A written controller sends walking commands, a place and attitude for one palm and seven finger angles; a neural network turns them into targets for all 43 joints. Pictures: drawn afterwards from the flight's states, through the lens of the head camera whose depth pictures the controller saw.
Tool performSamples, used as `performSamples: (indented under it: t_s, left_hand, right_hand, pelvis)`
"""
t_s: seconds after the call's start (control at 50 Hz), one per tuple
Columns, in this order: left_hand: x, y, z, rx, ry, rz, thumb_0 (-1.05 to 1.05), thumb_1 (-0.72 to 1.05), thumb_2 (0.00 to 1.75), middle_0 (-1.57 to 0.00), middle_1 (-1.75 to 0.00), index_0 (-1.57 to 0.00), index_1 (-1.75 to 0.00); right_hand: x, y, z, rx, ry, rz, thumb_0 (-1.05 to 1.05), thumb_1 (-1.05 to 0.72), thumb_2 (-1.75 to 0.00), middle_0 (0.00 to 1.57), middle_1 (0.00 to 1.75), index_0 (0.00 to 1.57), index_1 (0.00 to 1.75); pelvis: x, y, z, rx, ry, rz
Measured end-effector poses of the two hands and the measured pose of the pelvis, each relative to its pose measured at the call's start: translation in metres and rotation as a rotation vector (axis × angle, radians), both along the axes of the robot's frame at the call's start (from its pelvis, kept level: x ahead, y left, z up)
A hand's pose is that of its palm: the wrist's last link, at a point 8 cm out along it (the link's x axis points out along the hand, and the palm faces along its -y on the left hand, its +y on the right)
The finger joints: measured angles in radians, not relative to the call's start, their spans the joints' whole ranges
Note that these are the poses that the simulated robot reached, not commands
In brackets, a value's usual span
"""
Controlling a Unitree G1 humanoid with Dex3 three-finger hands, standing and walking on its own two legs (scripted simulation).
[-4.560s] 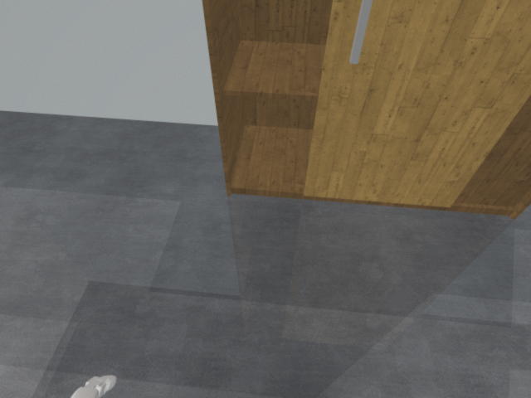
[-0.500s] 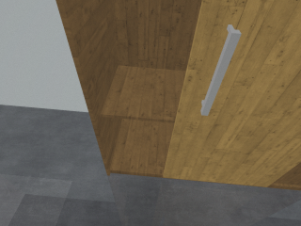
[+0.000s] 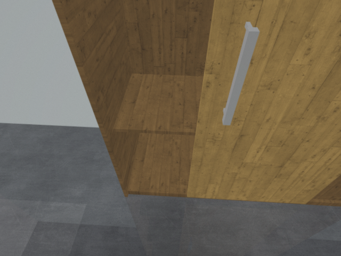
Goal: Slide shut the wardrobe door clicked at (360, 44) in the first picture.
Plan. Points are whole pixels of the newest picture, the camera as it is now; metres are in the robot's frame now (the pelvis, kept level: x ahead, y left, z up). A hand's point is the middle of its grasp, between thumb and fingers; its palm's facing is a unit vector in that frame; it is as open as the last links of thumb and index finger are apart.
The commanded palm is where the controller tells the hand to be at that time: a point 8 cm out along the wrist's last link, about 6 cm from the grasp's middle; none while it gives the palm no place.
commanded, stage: come to a stop and stand still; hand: right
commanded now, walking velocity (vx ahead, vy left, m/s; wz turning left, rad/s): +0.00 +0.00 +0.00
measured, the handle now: (235, 80) +0.55 -0.15 +0.14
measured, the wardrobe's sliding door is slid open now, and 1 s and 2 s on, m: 0.37 0.37 0.37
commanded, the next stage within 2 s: look again from close up in 0.74 s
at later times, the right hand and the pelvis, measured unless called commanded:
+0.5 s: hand out of the picture +0.04 -0.21 -0.18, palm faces +0.02 +0.98 -0.22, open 7.4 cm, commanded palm none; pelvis +0.03 -0.03 -0.01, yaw +0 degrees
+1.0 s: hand out of the picture +0.05 -0.20 -0.18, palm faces +0.00 +0.98 -0.18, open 7.4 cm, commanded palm none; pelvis +0.05 -0.03 +0.00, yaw +1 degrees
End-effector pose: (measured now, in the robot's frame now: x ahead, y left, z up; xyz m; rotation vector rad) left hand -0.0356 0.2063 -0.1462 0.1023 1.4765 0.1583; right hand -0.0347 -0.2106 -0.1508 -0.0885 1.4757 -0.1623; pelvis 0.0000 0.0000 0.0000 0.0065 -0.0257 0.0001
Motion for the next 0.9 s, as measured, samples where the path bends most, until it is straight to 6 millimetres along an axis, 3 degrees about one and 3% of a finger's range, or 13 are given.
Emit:
performSamples:
  t_s: [0.26, 0.56, 0.72, 0.9]
  left_hand:
    - [0.034, -0.004, -0.004, 0.009, -0.070, -0.030, 0.02, 0.93, 0.90, -0.20, -0.30, -0.20, -0.30]
    - [0.079, -0.010, -0.005, 0.027, -0.157, -0.062, 0.02, 0.94, 0.90, -0.20, -0.30, -0.20, -0.30]
    - [0.094, -0.006, -0.001, 0.039, -0.162, -0.066, 0.01, 0.93, 0.90, -0.20, -0.30, -0.20, -0.30]
    - [0.100, -0.004, 0.002, 0.047, -0.143, -0.068, 0.01, 0.92, 0.90, -0.20, -0.30, -0.20, -0.30]
  right_hand:
    - [0.013, -0.008, -0.003, -0.003, -0.032, 0.034, 0.00, -0.90, -0.90, 0.20, 0.30, 0.19, 0.30]
    - [0.077, -0.053, 0.004, -0.075, -0.146, 0.067, 0.00, -0.91, -0.90, 0.20, 0.30, 0.19, 0.30]
    - [0.088, -0.052, 0.003, -0.064, -0.136, 0.081, 0.00, -0.91, -0.90, 0.20, 0.30, 0.19, 0.30]
    - [0.083, -0.041, -0.002, -0.032, -0.098, 0.075, 0.00, -0.90, -0.90, 0.20, 0.30, 0.19, 0.30]
  pelvis:
    - [0.007, -0.015, -0.005, 0.019, 0.014, -0.003]
    - [0.030, -0.031, -0.008, -0.005, 0.017, 0.002]
    - [0.037, -0.030, -0.006, -0.008, 0.018, 0.011]
    - [0.043, -0.027, -0.005, -0.008, 0.020, 0.012]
